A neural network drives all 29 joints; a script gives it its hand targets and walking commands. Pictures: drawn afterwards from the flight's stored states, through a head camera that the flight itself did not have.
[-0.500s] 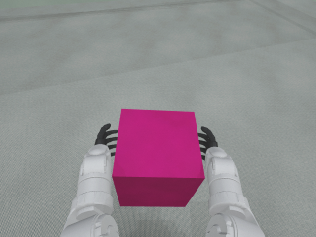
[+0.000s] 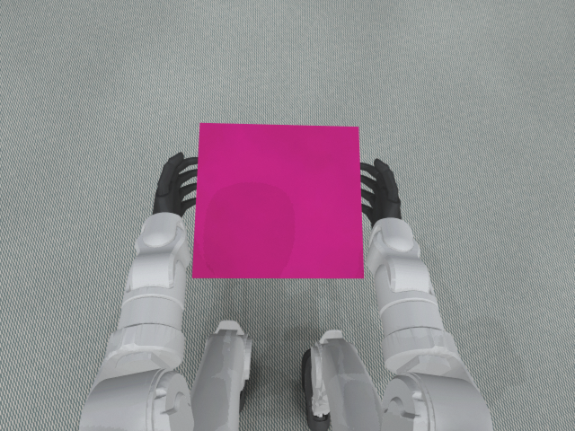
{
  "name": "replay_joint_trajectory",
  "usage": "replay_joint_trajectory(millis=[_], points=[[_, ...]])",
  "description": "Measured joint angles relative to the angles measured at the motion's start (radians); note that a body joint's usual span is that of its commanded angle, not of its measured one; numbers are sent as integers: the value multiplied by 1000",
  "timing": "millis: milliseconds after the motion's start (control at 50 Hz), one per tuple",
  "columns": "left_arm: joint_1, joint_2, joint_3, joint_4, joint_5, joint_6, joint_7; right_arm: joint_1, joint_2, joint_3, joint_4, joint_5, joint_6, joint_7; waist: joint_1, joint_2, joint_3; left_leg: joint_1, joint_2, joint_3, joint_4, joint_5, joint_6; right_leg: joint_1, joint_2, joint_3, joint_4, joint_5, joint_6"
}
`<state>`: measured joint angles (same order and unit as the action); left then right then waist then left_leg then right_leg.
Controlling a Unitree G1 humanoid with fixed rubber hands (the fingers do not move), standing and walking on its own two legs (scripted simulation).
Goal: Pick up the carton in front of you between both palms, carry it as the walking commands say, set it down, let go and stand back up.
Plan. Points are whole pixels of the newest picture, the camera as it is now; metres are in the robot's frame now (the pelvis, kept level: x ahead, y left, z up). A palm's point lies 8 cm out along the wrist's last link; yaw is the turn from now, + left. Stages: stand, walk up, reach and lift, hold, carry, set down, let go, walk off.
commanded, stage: set down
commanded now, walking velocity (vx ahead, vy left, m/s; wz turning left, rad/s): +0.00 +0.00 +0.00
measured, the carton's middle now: (277, 215) +0.43 +0.03 -0.15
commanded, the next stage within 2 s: none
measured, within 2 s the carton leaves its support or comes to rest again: rests again in 1.44 s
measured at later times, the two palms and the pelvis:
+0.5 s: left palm (185, 210) +0.45 +0.19 -0.23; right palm (345, 214) +0.46 -0.10 -0.23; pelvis -0.03 +0.01 -0.13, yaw -2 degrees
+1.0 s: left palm (195, 213) +0.49 +0.21 -0.38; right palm (324, 216) +0.50 -0.09 -0.38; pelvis -0.04 +0.01 -0.23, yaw -3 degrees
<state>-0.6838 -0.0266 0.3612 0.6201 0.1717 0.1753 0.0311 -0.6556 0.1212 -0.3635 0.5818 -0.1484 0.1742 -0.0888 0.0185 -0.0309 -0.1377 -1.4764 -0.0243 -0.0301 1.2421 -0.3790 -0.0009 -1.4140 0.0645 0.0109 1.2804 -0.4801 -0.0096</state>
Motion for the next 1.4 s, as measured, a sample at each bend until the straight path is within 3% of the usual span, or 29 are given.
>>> replay_joint_trajectory(millis=[180, 440, 740, 1180, 1400], points=[[-133, 19, 68, 80, 56, 35, -18, -125, -7, -72, 67, -42, 35, 0, 9, -5, -38, -200, 3, 0, 159, -40, 1, -197, 8, -7, 157, -42, 2], [-297, 98, 27, 78, -10, 73, 3, -295, -71, -39, 76, 24, 59, -31, 18, -9, 42, -482, 1, 2, 418, -83, 9, -467, 14, -18, 412, -94, 18], [-515, 169, 29, 153, -4, 108, 17, -515, -140, -68, 157, 23, 86, -35, 31, -13, 177, -686, 1, 10, 623, -98, 22, -661, 20, -22, 618, -121, 35], [-730, 342, -127, 255, -204, 90, 56, -743, -278, 140, 269, 232, 60, -130, 55, -17, 480, -802, 18, 20, 899, -158, 26, -773, 43, -30, 898, -191, 41], [-752, 341, -103, 353, -177, 68, 21, -764, -288, 129, 361, 215, 47, -111, 61, -18, 476, -809, 25, 20, 928, -155, 20, -790, 54, -29, 932, -183, 37]])
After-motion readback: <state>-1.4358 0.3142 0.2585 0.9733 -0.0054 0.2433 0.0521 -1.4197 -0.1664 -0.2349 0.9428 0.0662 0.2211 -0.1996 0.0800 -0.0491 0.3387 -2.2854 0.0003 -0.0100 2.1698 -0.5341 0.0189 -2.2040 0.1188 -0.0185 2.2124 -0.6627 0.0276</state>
